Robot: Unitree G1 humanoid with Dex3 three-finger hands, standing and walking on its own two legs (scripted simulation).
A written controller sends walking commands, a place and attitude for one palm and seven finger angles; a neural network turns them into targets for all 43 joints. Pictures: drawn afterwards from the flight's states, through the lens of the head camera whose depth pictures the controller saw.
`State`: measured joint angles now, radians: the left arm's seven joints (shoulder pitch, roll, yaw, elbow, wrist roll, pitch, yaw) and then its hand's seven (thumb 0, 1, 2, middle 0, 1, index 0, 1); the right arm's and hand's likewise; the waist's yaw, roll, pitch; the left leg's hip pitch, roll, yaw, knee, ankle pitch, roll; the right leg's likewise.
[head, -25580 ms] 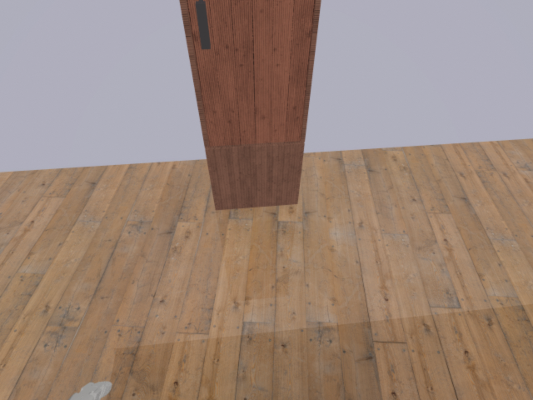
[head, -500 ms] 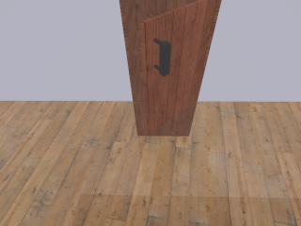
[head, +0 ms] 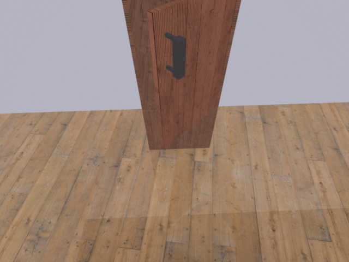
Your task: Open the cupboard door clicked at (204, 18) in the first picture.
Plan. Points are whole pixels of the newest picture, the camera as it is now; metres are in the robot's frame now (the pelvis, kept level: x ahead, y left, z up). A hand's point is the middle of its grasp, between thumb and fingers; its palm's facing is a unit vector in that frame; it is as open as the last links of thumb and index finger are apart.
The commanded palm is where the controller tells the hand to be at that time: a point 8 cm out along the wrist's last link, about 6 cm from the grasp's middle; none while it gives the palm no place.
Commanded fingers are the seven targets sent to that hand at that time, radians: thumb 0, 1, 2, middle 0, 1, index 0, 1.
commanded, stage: walk to a spot facing it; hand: left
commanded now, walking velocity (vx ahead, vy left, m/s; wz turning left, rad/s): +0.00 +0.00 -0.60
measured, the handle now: (173, 55) +0.63 +0.04 +0.13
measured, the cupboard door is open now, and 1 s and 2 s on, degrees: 42 42 42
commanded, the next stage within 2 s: none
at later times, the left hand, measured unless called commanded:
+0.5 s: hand out of the picture +0.13 +0.12 -0.17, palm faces -0.23 -0.94 -0.27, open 7.4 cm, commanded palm none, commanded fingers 0.00 0.90 0.90 -0.20 -0.30 -0.20 -0.30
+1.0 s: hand (146, 207) +0.29 +0.11 -0.17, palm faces -0.53 -0.82 -0.21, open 7.4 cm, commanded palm none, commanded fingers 0.00 0.90 0.90 -0.20 -0.30 -0.20 -0.30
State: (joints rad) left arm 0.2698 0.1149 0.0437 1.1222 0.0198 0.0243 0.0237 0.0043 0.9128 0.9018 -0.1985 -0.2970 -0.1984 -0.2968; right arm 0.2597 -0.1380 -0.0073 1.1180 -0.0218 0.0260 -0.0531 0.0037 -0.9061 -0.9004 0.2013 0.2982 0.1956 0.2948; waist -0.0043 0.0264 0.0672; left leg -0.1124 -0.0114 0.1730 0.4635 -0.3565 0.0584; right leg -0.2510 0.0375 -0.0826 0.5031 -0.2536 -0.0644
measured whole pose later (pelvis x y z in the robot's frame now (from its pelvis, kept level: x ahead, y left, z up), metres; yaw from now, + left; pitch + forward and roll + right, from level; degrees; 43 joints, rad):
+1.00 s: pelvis +0.09 -0.02 +0.01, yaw -34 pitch +2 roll -3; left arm 0.13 0.29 0.10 0.89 0.03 0.06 -0.03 0.00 0.91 0.90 -0.20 -0.30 -0.20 -0.30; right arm 0.23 -0.18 -0.01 0.89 -0.03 0.01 -0.04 0.01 -0.90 -0.90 0.21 0.30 0.20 0.30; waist 0.01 -0.03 0.14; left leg -0.19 0.09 0.15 0.46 -0.30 0.02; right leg -0.51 -0.02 -0.01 1.10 -0.41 0.07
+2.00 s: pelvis +0.21 -0.13 +0.01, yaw -70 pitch +1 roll -3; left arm 0.19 0.23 0.10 0.95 0.04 0.05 -0.05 0.01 0.91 0.90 -0.19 -0.30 -0.19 -0.30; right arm 0.43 -0.15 0.00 0.98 -0.03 -0.05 -0.04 0.01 -0.90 -0.90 0.20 0.30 0.20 0.30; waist -0.01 -0.04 0.06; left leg -0.02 0.07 0.26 0.37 -0.37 0.02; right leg -0.67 -0.04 -0.03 1.21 -0.19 0.02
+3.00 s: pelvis +0.28 -0.65 +0.01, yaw -98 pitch +1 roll -2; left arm 0.26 0.16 0.08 1.00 0.04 -0.01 -0.02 0.01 0.91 0.90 -0.20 -0.30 -0.20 -0.30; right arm 0.29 -0.17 -0.04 1.01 -0.02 -0.08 -0.04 -0.01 -0.95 -0.90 0.20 0.30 0.20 0.30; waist 0.03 -0.01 0.07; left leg -0.14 0.00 0.22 0.41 -0.31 0.09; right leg -0.64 -0.04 0.02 1.32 -0.21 0.00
